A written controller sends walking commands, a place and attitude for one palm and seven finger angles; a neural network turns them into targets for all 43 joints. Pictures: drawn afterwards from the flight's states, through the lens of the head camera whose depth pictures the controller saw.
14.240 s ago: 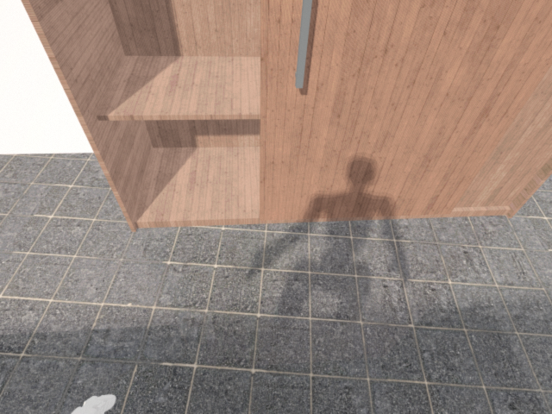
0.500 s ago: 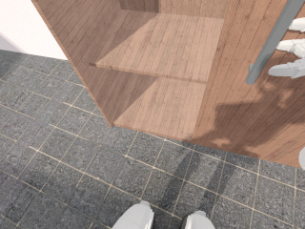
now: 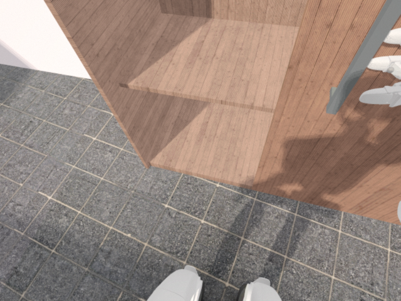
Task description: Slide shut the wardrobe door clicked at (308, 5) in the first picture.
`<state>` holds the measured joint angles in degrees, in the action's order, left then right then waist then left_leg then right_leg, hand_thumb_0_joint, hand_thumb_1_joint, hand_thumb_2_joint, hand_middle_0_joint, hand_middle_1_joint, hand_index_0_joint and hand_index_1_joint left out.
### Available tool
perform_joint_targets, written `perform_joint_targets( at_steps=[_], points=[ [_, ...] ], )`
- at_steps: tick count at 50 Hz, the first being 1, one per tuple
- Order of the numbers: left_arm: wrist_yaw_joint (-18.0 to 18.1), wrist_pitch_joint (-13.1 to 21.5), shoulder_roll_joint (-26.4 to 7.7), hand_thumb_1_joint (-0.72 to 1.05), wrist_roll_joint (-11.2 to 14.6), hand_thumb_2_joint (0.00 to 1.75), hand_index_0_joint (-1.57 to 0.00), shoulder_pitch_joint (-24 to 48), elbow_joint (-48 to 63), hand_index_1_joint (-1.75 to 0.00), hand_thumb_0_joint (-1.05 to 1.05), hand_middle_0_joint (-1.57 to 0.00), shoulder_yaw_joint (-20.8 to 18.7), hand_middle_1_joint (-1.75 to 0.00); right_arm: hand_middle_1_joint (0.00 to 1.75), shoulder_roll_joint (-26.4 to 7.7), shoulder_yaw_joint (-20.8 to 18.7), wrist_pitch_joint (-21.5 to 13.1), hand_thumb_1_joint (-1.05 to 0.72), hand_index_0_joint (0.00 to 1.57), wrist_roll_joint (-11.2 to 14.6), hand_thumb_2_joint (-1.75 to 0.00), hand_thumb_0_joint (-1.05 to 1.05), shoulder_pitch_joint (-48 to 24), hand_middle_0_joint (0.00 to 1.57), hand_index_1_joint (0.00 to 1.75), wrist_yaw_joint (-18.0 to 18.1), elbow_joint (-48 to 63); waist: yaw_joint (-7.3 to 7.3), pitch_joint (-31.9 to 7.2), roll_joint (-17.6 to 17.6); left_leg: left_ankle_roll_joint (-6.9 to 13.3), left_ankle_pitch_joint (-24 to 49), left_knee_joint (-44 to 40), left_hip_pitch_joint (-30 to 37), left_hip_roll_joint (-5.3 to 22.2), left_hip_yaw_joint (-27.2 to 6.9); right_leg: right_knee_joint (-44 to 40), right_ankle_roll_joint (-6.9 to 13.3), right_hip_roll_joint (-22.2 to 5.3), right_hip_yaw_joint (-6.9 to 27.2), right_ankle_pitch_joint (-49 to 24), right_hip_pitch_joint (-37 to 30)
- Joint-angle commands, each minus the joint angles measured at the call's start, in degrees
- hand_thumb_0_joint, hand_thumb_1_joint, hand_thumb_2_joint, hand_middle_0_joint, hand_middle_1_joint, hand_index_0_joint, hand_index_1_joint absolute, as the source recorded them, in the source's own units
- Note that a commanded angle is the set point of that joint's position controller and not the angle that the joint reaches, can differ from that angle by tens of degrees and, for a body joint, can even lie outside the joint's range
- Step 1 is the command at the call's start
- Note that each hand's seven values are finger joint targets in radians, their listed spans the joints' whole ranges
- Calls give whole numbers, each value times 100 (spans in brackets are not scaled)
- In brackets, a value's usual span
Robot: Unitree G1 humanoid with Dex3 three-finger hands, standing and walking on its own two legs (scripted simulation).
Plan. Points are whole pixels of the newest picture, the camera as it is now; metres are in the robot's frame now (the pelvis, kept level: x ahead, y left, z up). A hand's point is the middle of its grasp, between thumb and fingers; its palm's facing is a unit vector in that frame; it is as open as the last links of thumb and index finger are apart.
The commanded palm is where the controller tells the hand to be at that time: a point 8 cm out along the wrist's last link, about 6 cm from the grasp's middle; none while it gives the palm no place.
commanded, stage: move the hooked fingers beside the handle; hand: right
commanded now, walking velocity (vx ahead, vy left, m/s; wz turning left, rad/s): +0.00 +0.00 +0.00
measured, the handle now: (360, 53) +0.57 -0.15 +0.15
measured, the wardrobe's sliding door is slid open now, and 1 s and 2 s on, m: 0.56 0.56 0.56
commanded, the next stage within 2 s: none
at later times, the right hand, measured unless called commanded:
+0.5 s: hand (393, 70) +0.54 -0.20 +0.15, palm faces -0.06 +1.00 -0.01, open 12.3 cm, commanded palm +0.54 -0.28 +0.16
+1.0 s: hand (393, 70) +0.54 -0.20 +0.15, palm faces -0.06 +1.00 -0.01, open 12.3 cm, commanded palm +0.54 -0.29 +0.16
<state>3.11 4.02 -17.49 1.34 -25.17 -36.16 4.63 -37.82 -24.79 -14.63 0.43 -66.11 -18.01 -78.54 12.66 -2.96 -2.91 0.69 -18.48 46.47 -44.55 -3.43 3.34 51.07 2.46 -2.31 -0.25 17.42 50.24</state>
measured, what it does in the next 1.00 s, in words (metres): stands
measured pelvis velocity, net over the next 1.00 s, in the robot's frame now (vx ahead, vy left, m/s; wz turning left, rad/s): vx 0.01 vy -0.01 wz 0.01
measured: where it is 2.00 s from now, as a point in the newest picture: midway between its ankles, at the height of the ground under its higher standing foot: outside the picture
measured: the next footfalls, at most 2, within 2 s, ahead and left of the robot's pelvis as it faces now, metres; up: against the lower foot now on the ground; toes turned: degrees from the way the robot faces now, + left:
none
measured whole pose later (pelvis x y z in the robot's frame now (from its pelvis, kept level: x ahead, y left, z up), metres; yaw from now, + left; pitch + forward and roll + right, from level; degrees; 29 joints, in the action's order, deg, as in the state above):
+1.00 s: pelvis +0.01 -0.01 +0.01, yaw +1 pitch +15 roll +4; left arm 4.2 2.2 -17.1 2.1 -24.6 -35.0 4.9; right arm -37.5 -25.5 -14.5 0.7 -63.1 -20.0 -77.0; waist 12.5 -3.0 -2.7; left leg 0.1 -18.3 44.5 -41.7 -3.5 2.2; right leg 49.6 3.0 -2.3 -1.2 17.8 47.3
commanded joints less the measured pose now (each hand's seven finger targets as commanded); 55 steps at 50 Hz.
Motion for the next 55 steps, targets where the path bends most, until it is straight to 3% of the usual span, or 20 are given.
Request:
perform_joint_targets(
  at_steps=[1,7,8,11,16,19,22,25,28,37,40,42,44,49,53,55],
  points=[
    [101,112,-1060,90,-1,90,-20,-895,294,-30,0,-20,-405,-30,120,-2454,-344,-229,50,30,212,-30,0,-3060,30,120,568,1482,62,-2152,-393,-96,-721,-1014,524,58,-394,-886,33,25,452,883,-1646],
    [114,86,-1042,90,20,90,-20,-856,307,-30,0,-20,-400,-30,120,-2591,-430,-256,50,30,229,-30,0,-2991,30,120,552,1476,34,-2072,-188,-109,-717,-1091,792,65,-462,-880,48,35,375,840,-1451],
    [119,88,-1020,90,28,90,-20,-850,322,-30,0,-20,-397,-30,120,-2549,-422,-273,50,30,249,-30,0,-2980,30,120,537,1502,8,-2067,-320,-88,-637,-1082,808,59,-477,-856,57,48,368,746,-1492],
    [124,62,-1027,90,39,90,-20,-849,336,-30,0,-20,-396,-30,120,-2705,-494,-280,50,30,249,-30,0,-2899,30,120,511,1557,-29,-2120,-285,-94,-586,-1110,951,63,-499,-867,47,44,336,658,-1455],
    [160,39,-1040,90,71,90,-20,-823,327,-30,0,-20,-380,-30,120,-2674,-415,-227,50,30,295,-30,0,-2824,30,120,431,1410,22,-1907,-136,-120,-696,-1160,942,74,-525,-878,61,34,302,798,-1296],
    [193,23,-1027,90,80,90,-20,-808,356,-30,0,-20,-363,-30,120,-2884,-493,-237,50,30,311,-30,0,-2821,30,120,379,1549,-71,-2104,-332,-103,-530,-1122,1121,89,-563,-816,55,31,267,579,-1304],
    [206,14,-1015,90,88,90,-20,-806,370,-30,0,-20,-371,-30,120,-2877,-533,-211,50,30,348,-30,0,-2756,30,120,356,1529,-77,-2086,-191,-113,-554,-1143,1178,90,-566,-832,53,27,271,591,-1269],
    [211,-20,-1006,90,83,90,-20,-832,385,-30,0,-20,-387,-30,120,-2964,-650,-226,50,30,360,-30,0,-2724,30,120,380,1659,-114,-2292,-268,-100,-299,-1103,1236,72,-530,-809,59,29,277,322,-1456],
    [213,-40,-993,90,102,90,-20,-760,425,-30,0,-20,-365,-30,120,-2819,-544,-193,50,30,405,-30,0,-2651,30,120,383,1576,-98,-1996,-169,-96,-429,-1155,1170,63,-541,-836,68,40,259,474,-1334],
    [236,-55,-1031,90,97,90,-20,-748,424,-30,0,-20,-368,-30,120,-2959,-604,-209,50,30,385,-30,0,-2648,30,120,398,1582,-109,-2024,-215,-102,-564,-1134,1069,81,-499,-897,44,17,291,647,-1388],
    [238,-63,-1020,90,84,90,-20,-762,449,-30,0,-20,-369,-30,120,-3016,-680,-252,50,30,386,-30,0,-2674,30,120,425,1697,-165,-2249,-320,-81,-343,-1071,1121,69,-457,-891,37,22,325,397,-1584],
    [230,-63,-1025,90,87,90,-20,-727,438,-30,0,-20,-372,-30,120,-2857,-581,-209,50,30,399,-30,0,-2626,30,120,432,1543,-92,-2006,-183,-105,-503,-1125,988,65,-453,-926,37,13,311,604,-1487],
    [231,-61,-1043,90,81,90,-20,-734,451,-30,0,-20,-368,-30,120,-2967,-651,-267,50,30,399,-30,0,-2734,30,120,443,1666,-142,-2117,-313,-82,-455,-1097,1002,67,-445,-938,34,21,344,544,-1611],
    [213,-47,-1054,90,56,90,-20,-753,449,-30,0,-20,-382,-30,120,-2896,-635,-304,50,30,364,-30,0,-2812,30,120,499,1694,-104,-2222,-347,-83,-421,-1070,898,58,-394,-979,27,16,400,521,-1794],
    [229,-48,-1046,90,69,90,-20,-716,453,-30,0,-20,-363,-30,120,-2890,-624,-305,50,30,391,-30,0,-2715,30,120,500,1581,-118,-2038,-110,-80,-497,-1124,1062,64,-470,-948,55,31,343,622,-1517],
    [230,-58,-1044,90,63,90,-20,-754,447,-30,0,-20,-375,-30,120,-2974,-646,-326,50,30,341,-30,0,-2726,30,120,495,1651,-152,-2230,-329,-70,-409,-1091,1077,73,-446,-955,27,31,346,508,-1643]
  ],
)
